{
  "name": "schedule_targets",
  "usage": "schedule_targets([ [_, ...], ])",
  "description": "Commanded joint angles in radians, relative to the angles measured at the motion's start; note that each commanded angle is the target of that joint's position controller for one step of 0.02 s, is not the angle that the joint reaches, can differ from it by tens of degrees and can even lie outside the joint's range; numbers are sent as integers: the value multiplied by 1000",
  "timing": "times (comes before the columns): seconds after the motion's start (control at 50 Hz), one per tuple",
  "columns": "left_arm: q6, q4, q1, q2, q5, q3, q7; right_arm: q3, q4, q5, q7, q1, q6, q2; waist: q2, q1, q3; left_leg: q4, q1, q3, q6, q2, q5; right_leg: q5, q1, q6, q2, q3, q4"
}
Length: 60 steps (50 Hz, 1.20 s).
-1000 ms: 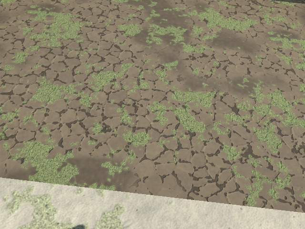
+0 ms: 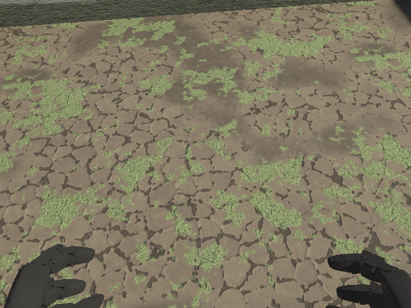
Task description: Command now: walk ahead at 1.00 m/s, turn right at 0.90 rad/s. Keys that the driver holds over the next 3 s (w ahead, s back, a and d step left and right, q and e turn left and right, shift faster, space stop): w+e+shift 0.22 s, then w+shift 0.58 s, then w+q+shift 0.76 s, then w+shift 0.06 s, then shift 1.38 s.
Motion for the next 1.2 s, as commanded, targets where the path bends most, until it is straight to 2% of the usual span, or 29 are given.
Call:
schedule_targets([
  [0.02, 10, -85, 65, 9, 31, -22, -3, -80, -40, 2, -3, -83, 20, -202, 139, 24, -111, -348, 26, -230, 145, 258, 115, 143, 34, -30, -94, -61, -36],
  [0.1, 12, -100, 102, 48, 31, -8, -8, -86, 32, 3, 1, -94, 36, -208, 40, 46, -158, -255, 150, -78, 127, 259, 267, 211, 122, -83, -103, -109, -230],
  [0.14, 4, -72, 208, 64, 21, 8, -18, -90, 43, -7, -7, -124, 54, -191, -34, 81, -201, -91, 157, 26, 79, 195, 264, 440, 296, -106, -75, -104, -371],
  [0.16, 4, -95, 119, 151, 1, 31, -24, -86, 27, -21, -10, -77, 49, -191, -234, 23, -178, 27, 157, 97, 14, 41, 96, 782, 248, -149, -68, -31, -463],
  [0.18, 2, -130, 35, 204, -7, 50, -32, -82, 24, -24, -7, -83, 32, -205, -364, 34, -175, 268, 126, 92, -45, -73, -213, 772, 163, -239, -132, 186, -574],
  [0.2, -13, -129, -17, 163, 14, 19, -48, -75, -56, -7, -6, -177, 16, -166, -307, -2, -179, 363, -126, -42, -88, -65, -356, 745, 334, -265, -160, 337, -625],
  [0.24, -23, -114, -62, 115, 11, 10, -39, -66, -36, -1, -6, -108, 0, -172, -102, -39, -277, 429, -171, -128, -126, -58, -346, 953, 468, -273, -174, 296, -507],
  [0.26, -26, -129, -110, 86, 2, -5, -26, -51, -27, -22, -9, -85, -12, -147, -113, -46, -318, 392, -130, -146, -120, -32, -345, 1038, 479, -263, -178, 264, -458],
  [0.3, -24, -122, -130, 43, 12, -31, -4, -20, -38, -30, -3, -88, -24, -119, -108, -39, -328, 154, -51, -159, -104, -6, -293, 1056, 525, -211, -152, 231, -486],
  [0.36, -18, -108, -185, 48, 25, -36, 14, 4, -43, -29, 0, -77, -34, -117, -66, -24, -332, 25, 164, -148, -66, -3, -21, 905, 466, -196, -188, 301, -562],
  [0.38, -18, -118, -222, 39, 25, -45, 10, 13, -52, -40, 6, -61, -38, -109, -34, -38, -319, -47, 218, -143, -46, 9, 35, 822, 416, -175, -176, 294, -570],
  [0.4, -23, -117, -228, 38, 13, -49, 9, 19, -63, -30, 9, -57, -40, -104, -3, -34, -283, -156, 254, -141, -22, 36, 224, 653, 376, -133, -134, 258, -560],
  [0.44, -36, -120, -194, 18, 24, -67, -14, 31, -123, -46, 11, -169, -29, -114, 173, 29, -206, -171, 258, -198, 58, 93, 320, 414, 286, -53, -38, 154, -539],
  [0.48, -50, -142, -252, 14, 47, -81, -29, 37, -157, -33, 9, -210, -14, -89, 137, 21, -140, -227, 213, -206, 60, 98, 187, 301, 258, -25, -27, 132, -574],
  [0.52, -53, -162, -292, 7, 62, -92, -41, 42, -173, -16, 5, -209, -11, -70, 38, 7, -95, -239, 203, -185, 25, 72, 36, 239, 216, -27, -51, 159, -654],
  [0.58, -53, -185, -330, 21, 69, -104, -48, 46, -184, -18, 5, -172, -9, -57, -65, -21, -82, -211, 241, -149, -7, 47, -25, 73, 133, -36, -83, 228, -758],
  [0.64, -59, -191, -345, 37, 58, -106, -53, 39, -187, -20, 12, -160, -6, -62, -93, -32, -103, -211, 246, -145, -10, 50, -42, -2, 116, -27, -98, 239, -793],
  [0.66, -60, -172, -328, 71, 37, -96, -43, 27, -155, -8, 4, -94, -9, -71, -106, -59, -177, -174, 282, -137, -2, 49, -45, -58, 125, -24, -112, 256, -811],
  [0.68, -61, -176, -340, 77, 28, -93, -41, 26, -151, -4, 3, -84, -12, -71, -119, -62, -166, -172, 281, -128, 1, 51, -46, -78, 108, -20, -118, 258, -819],
  [0.72, -77, -173, -369, 68, -2, -85, -44, 17, -150, 4, -3, -113, -20, -84, -74, -58, -156, -215, 261, -164, 32, 83, -118, -65, 91, 0, -114, 220, -802],
  [0.76, -88, -158, -350, 52, -4, -80, -47, 13, -154, 1, -7, -135, -18, -105, 17, -38, -142, -309, 190, -232, 65, 127, -237, 27, 131, 17, -83, 144, -724],
  [0.82, -111, -137, -309, 23, 10, -81, -52, 9, -168, 18, -13, -193, -5, -136, 129, 4, -124, -448, 66, -327, 89, 180, -361, 201, 234, 44, -42, 8, -578],
  [0.88, -127, -132, -267, 6, 38, -87, -54, 5, -161, 48, -14, -203, 8, -147, 111, 30, -123, -464, 8, -360, 80, 164, -354, 232, 292, 54, -70, -55, -526],
  [0.94, -140, -145, -254, 26, 51, -86, -53, 2, -152, 59, -10, -183, 25, -141, 29, 16, -115, -379, 25, -344, 64, 110, -287, 165, 254, 50, -123, -40, -589],
  [1.0, -118, -162, -238, 74, 74, -76, -42, 11, -122, 45, 4, -99, 23, -104, -122, -25, -104, -196, 75, -254, 38, 5, -167, -43, 173, 23, -202, 50, -769],
  [1.04, -100, -156, -227, 97, 58, -60, -26, 6, -77, 35, 5, -19, 28, -91, -176, -56, -117, -94, 109, -170, 36, -47, -87, -114, 171, 5, -238, 59, -853],
  [1.14, -90, -111, -189, 87, 0, -23, 7, -20, -6, 21, -7, 75, 40, -120, -92, -65, -163, -107, 111, -148, 106, -11, -89, -6, 265, -16, -239, -109, -764],
  [1.16, -91, -101, -173, 83, -4, -18, 9, -29, -10, 25, -9, 59, 47, -139, -35, -50, -142, -169, 56, -198, 128, 1, -137, 38, 296, -7, -216, -161, -704],
  [1.2, -87, -99, -153, 49, 23, -17, -4, -34, -46, 23, -3, -6, 53, -161, 104, -18, -101, -279, -69, -324, 154, 26, -217, 132, 369, -8, -159, -234, -565],
])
